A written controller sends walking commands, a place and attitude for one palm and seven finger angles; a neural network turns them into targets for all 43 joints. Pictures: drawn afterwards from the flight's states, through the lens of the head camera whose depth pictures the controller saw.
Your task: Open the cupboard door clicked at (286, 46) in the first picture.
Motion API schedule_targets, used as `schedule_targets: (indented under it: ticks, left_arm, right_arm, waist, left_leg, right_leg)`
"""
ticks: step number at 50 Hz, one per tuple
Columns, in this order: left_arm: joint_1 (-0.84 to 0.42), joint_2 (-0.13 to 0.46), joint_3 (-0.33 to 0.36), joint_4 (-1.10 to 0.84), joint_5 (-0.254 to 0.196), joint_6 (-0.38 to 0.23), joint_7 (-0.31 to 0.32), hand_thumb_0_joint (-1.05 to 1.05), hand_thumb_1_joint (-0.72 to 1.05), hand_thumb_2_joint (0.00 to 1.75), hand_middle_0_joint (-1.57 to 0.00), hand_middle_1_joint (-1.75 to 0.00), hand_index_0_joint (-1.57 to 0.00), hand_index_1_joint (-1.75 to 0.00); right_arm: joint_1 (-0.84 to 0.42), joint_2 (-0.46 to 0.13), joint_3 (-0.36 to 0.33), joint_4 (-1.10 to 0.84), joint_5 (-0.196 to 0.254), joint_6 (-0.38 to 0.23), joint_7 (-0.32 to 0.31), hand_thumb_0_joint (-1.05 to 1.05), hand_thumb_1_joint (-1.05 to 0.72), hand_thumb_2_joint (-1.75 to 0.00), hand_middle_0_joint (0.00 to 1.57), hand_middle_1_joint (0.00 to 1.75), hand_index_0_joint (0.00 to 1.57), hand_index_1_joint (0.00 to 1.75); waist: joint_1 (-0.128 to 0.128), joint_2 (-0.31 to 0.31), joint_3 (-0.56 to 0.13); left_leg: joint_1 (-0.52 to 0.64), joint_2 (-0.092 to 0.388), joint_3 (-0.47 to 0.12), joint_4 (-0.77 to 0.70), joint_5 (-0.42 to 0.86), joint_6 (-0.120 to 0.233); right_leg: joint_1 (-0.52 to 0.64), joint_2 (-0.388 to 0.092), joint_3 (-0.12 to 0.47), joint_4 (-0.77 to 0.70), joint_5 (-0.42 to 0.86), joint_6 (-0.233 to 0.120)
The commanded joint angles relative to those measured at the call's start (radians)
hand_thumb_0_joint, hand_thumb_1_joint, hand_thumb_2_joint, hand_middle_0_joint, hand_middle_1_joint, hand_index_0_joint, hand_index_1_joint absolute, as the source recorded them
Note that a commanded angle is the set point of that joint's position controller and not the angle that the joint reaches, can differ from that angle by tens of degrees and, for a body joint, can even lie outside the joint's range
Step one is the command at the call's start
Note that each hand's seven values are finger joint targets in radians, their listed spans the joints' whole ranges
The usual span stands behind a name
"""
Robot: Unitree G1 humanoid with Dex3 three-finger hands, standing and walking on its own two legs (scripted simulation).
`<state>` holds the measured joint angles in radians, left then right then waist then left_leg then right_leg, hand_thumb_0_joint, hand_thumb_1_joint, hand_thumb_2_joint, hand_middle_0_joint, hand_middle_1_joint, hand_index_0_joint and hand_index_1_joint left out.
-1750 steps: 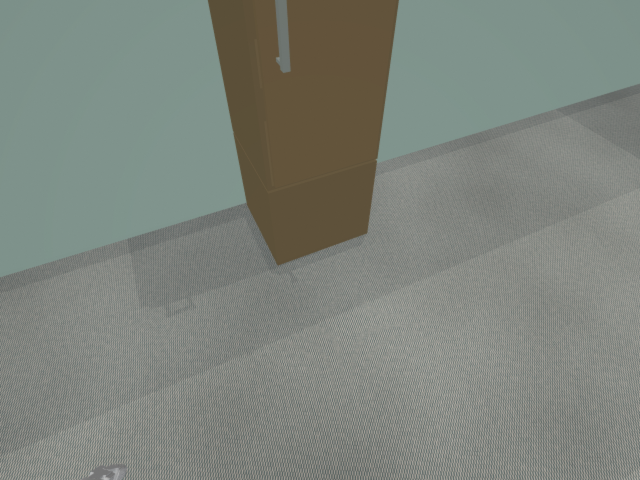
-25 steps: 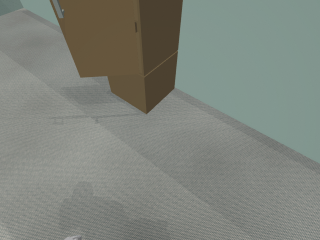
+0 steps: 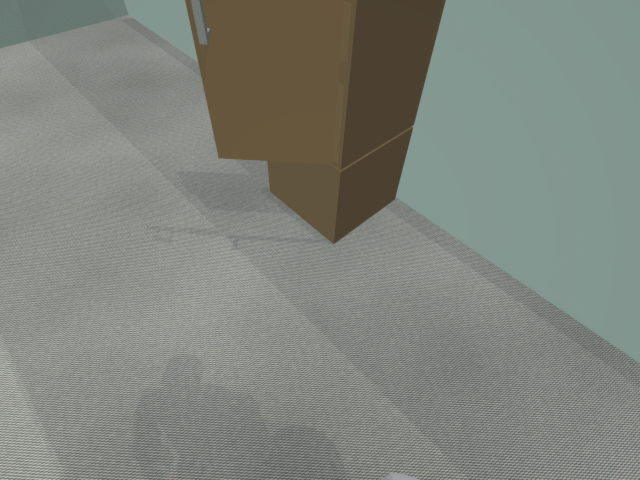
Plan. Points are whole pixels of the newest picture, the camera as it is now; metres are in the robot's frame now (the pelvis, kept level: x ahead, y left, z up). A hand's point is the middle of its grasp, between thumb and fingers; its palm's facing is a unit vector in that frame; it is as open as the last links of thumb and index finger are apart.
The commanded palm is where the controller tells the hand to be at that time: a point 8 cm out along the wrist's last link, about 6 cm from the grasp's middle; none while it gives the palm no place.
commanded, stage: take the last steps up to it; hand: left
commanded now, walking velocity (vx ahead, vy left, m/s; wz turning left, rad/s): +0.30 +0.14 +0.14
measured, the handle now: out of the picture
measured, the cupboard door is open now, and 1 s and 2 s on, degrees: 44 44 44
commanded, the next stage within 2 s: come to a stop and stand still in 1.08 s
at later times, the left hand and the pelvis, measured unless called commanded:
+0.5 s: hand out of the picture +0.07 +0.21 -0.18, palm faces +0.20 -0.97 -0.16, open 7.3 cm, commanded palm none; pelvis +0.15 +0.05 -0.01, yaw +6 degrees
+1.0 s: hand (176, 319) +0.39 +0.28 -0.16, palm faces +0.11 -0.97 -0.21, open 7.2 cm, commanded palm none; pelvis +0.34 +0.09 +0.00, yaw +4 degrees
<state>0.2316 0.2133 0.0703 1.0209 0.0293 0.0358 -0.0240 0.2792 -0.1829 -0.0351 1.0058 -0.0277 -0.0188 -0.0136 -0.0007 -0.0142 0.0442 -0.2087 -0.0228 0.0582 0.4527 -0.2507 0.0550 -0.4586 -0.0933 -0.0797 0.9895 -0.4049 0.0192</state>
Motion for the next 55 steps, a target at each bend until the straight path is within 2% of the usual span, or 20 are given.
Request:
schedule_targets:
  ticks: [1, 6, 8, 9, 14, 19, 23, 24, 25, 26, 28, 33, 39, 40, 41, 42, 43, 48, 53, 55]
  left_arm:
    - [-0.084, 0.03, 0.0, -0.101, -0.005, -0.05, -0.006, 0.0, 0.9, 0.9, -0.2, -0.3, -0.2, -0.3]
    - [0.1, 0.083, 0.025, -0.039, 0.0, -0.066, 0.006, 0.0, 0.9, 0.9, -0.2, -0.3, -0.2, -0.3]
    - [0.25, 0.231, 0.055, -0.006, -0.002, -0.072, 0.025, 0.0, 0.9, 0.9, -0.2, -0.3, -0.2, -0.3]
    - [0.209, 0.214, 0.05, -0.021, -0.009, -0.074, 0.032, 0.0, 0.9, 0.9, -0.2, -0.3, -0.2, -0.3]
    - [0.078, 0.087, 0.015, -0.031, -0.006, -0.11, 0.034, 0.0, 0.9, 0.9, -0.2, -0.3, -0.2, -0.3]
    - [0.132, 0.134, 0.024, 0.024, 0.0, -0.116, 0.025, 0.0, 0.9, 0.9, -0.2, -0.3, -0.2, -0.3]
    - [0.113, 0.127, 0.028, 0.038, -0.002, -0.094, 0.021, 0.0, 0.9, 0.9, -0.2, -0.3, -0.2, -0.3]
    - [0.119, 0.089, 0.02, 0.025, -0.003, -0.088, 0.016, 0.0, 0.9, 0.9, -0.2, -0.3, -0.2, -0.3]
    - [0.097, 0.029, 0.008, -0.014, -0.011, -0.086, 0.011, 0.0, 0.9, 0.9, -0.2, -0.3, -0.2, -0.3]
    - [0.019, 0.015, -0.001, -0.056, -0.006, -0.089, 0.013, 0.0, 0.9, 0.9, -0.2, -0.3, -0.2, -0.3]
    - [-0.041, 0.012, 0.0, -0.055, -0.008, -0.086, 0.013, 0.0, 0.9, 0.9, -0.2, -0.3, -0.2, -0.3]
    - [0.007, -0.022, -0.009, -0.028, -0.006, -0.062, -0.004, 0.0, 0.9, 0.9, -0.2, -0.3, -0.2, -0.3]
    - [0.07, 0.02, 0.008, -0.018, 0.001, -0.067, -0.001, 0.0, 0.9, 0.9, -0.2, -0.3, -0.2, -0.3]
    - [0.141, 0.069, 0.021, -0.002, 0.003, -0.075, 0.006, 0.0, 0.9, 0.9, -0.2, -0.3, -0.2, -0.3]
    - [0.229, 0.155, 0.037, 0.021, 0.006, -0.085, 0.013, 0.0, 0.9, 0.9, -0.2, -0.3, -0.2, -0.3]
    - [0.276, 0.211, 0.047, 0.023, -0.007, -0.082, 0.021, 0.0, 0.9, 0.9, -0.2, -0.3, -0.2, -0.3]
    - [0.229, 0.172, 0.036, 0.014, -0.01, -0.09, 0.031, 0.0, 0.9, 0.9, -0.2, -0.3, -0.2, -0.3]
    - [0.106, 0.073, 0.009, -0.004, -0.01, -0.125, 0.034, 0.0, 0.9, 0.9, -0.2, -0.3, -0.2, -0.3]
    - [0.118, 0.115, 0.015, 0.044, -0.011, -0.117, 0.029, 0.0, 0.9, 0.9, -0.2, -0.3, -0.2, -0.3]
    - [0.089, 0.118, 0.015, 0.049, -0.012, -0.107, 0.029, 0.0, 0.9, 0.9, -0.2, -0.3, -0.2, -0.3]
  right_arm:
    - [0.056, -0.162, -0.036, -0.016, -0.002, -0.017, -0.002, 0.0, -0.9, -0.9, 0.2, 0.3, 0.2, 0.3]
    - [0.013, -0.124, -0.029, -0.008, 0.009, -0.009, 0.007, 0.0, -0.9, -0.9, 0.2, 0.3, 0.2, 0.3]
    - [-0.022, -0.087, -0.026, -0.068, 0.006, -0.005, 0.021, 0.0, -0.9, -0.9, 0.2, 0.3, 0.2, 0.3]
    - [-0.048, -0.115, -0.034, -0.073, -0.004, -0.002, 0.025, 0.0, -0.9, -0.9, 0.2, 0.3, 0.2, 0.3]
    - [-0.029, -0.047, -0.035, -0.027, -0.001, 0.024, 0.051, 0.0, -0.9, -0.9, 0.2, 0.3, 0.2, 0.3]
    - [-0.104, -0.01, -0.026, -0.06, 0.004, 0.002, 0.069, 0.0, -0.9, -0.9, 0.2, 0.3, 0.2, 0.3]
    - [0.01, -0.067, -0.031, -0.034, 0.002, -0.021, 0.055, 0.0, -0.9, -0.9, 0.2, 0.3, 0.2, 0.3]
    - [0.129, -0.144, -0.051, -0.006, -0.004, -0.028, 0.041, 0.0, -0.9, -0.9, 0.2, 0.3, 0.2, 0.3]
    - [0.255, -0.256, -0.082, 0.015, -0.012, -0.03, 0.022, 0.0, -0.9, -0.9, 0.2, 0.3, 0.2, 0.3]
    - [0.306, -0.271, -0.078, 0.029, -0.014, -0.025, 0.007, 0.0, -0.9, -0.9, 0.2, 0.3, 0.2, 0.3]
    - [0.16, -0.191, -0.058, 0.001, -0.006, -0.032, -0.003, 0.0, -0.9, -0.9, 0.2, 0.3, 0.2, 0.3]
    - [0.05, -0.131, -0.035, 0.002, -0.007, -0.051, -0.004, 0.0, -0.9, -0.9, 0.2, 0.3, 0.2, 0.3]
    - [0.01, -0.121, -0.033, 0.024, -0.003, -0.03, 0.008, 0.0, -0.9, -0.9, 0.2, 0.3, 0.2, 0.3]
    - [-0.002, -0.097, -0.028, 0.022, 0.004, -0.033, 0.012, 0.0, -0.9, -0.9, 0.2, 0.3, 0.2, 0.3]
    - [-0.001, -0.056, -0.02, 0.001, 0.01, -0.032, 0.019, 0.0, -0.9, -0.9, 0.2, 0.3, 0.2, 0.3]
    - [-0.027, -0.071, -0.021, -0.032, 0.007, -0.026, 0.025, 0.0, -0.9, -0.9, 0.2, 0.3, 0.2, 0.3]
    - [-0.067, -0.099, -0.032, -0.024, 0.003, -0.022, 0.022, 0.0, -0.9, -0.9, 0.2, 0.3, 0.2, 0.3]
    - [-0.033, -0.019, -0.016, 0.009, 0.003, -0.016, 0.032, 0.0, -0.9, -0.9, 0.2, 0.3, 0.2, 0.3]
    - [-0.071, 0.004, -0.009, -0.007, 0.007, -0.024, 0.045, 0.0, -0.9, -0.9, 0.2, 0.3, 0.2, 0.3]
    - [-0.017, -0.019, -0.014, 0.009, 0.003, -0.032, 0.042, 0.0, -0.9, -0.9, 0.2, 0.3, 0.2, 0.3]
  waist:
    - [-0.017, 0.127, -0.016]
    - [0.083, 0.009, 0.006]
    - [0.138, -0.315, 0.005]
    - [0.104, -0.219, 0.041]
    - [0.009, -0.168, 0.035]
    - [0.044, -0.113, 0.017]
    - [-0.022, -0.072, -0.015]
    - [-0.077, 0.105, -0.075]
    - [-0.123, 0.337, -0.137]
    - [-0.146, 0.279, -0.124]
    - [-0.09, 0.261, -0.062]
    - [-0.003, 0.113, -0.023]
    - [0.057, 0.033, 0.003]
    - [0.096, -0.041, -0.018]
    - [0.13, -0.253, -0.011]
    - [0.14, -0.305, -0.018]
    - [0.117, -0.243, 0.039]
    - [0.023, -0.1, -0.057]
    - [0.036, -0.132, -0.045]
    - [-0.004, -0.111, -0.034]
  left_leg:
    - [0.026, 0.238, -0.241, -0.248, -0.094, 0.134]
    - [-0.25, 0.123, -0.141, -0.022, -0.22, 0.049]
    - [-0.518, -0.001, -0.022, 0.501, -0.366, -0.039]
    - [-0.528, 0.06, -0.079, 0.631, -0.271, -0.046]
    - [-0.372, 0.141, -0.033, 0.557, 0.018, -0.096]
    - [-0.248, 0.097, 0.055, 0.213, 0.032, -0.098]
    - [0.073, 0.044, 0.117, 0.012, 0.029, -0.08]
    - [0.251, 0.14, -0.01, -0.028, -0.046, -0.038]
    - [0.367, 0.368, -0.337, -0.135, -0.131, 0.059]
    - [0.354, 0.439, -0.433, -0.198, -0.136, 0.132]
    - [0.18, 0.414, -0.351, -0.222, -0.16, 0.142]
    - [0.016, 0.33, -0.101, -0.265, 0.011, 0.103]
    - [-0.095, 0.244, -0.023, -0.135, -0.141, 0.051]
    - [-0.185, 0.174, 0.033, 0.014, -0.149, 0.014]
    - [-0.369, 0.05, 0.129, 0.287, -0.226, -0.042]
    - [-0.462, 0.042, 0.075, 0.53, -0.377, -0.053]
    - [-0.499, 0.092, -0.023, 0.651, -0.28, -0.055]
    - [-0.366, 0.143, 0.0, 0.442, -0.075, -0.105]
    - [-0.231, 0.076, 0.084, 0.149, 0.019, -0.097]
    - [-0.068, 0.055, 0.108, 0.032, 0.11, -0.087]
  right_leg:
    - [0.019, 0.004, -0.018, -0.206, 0.024, 0.004]
    - [0.463, -0.005, 0.019, -0.54, 0.081, -0.007]
    - [0.565, -0.435, 0.59, -0.868, -0.306, -0.188]
    - [0.455, -0.43, 0.604, -0.892, -0.391, -0.218]
    - [0.255, -0.26, 0.134, -0.868, 0.057, -0.103]
    - [0.297, -0.246, 0.051, -0.813, 0.156, -0.105]
    - [0.176, -0.177, -0.02, -0.62, 0.134, -0.06]
    - [0.055, -0.11, -0.075, -0.389, 0.101, -0.029]
    - [-0.138, 0.013, -0.139, -0.087, -0.156, 0.012]
    - [-0.231, 0.022, -0.036, 0.127, -0.198, -0.015]
    - [-0.271, -0.051, 0.047, 0.269, -0.066, -0.03]
    - [-0.041, -0.059, 0.01, -0.081, 0.055, -0.015]
    - [0.294, 0.024, -0.053, -0.436, 0.169, -0.019]
    - [0.433, -0.02, 0.035, -0.532, 0.121, -0.041]
    - [0.561, -0.225, 0.341, -0.691, -0.009, -0.13]
    - [0.56, -0.377, 0.57, -0.833, -0.138, -0.232]
    - [0.46, -0.366, 0.582, -0.854, -0.2, -0.239]
    - [0.427, -0.227, 0.13, -0.757, 0.524, -0.172]
    - [0.42, -0.179, 0.054, -0.688, 0.569, -0.142]
    - [0.317, -0.148, 0.025, -0.635, 0.436, -0.104]
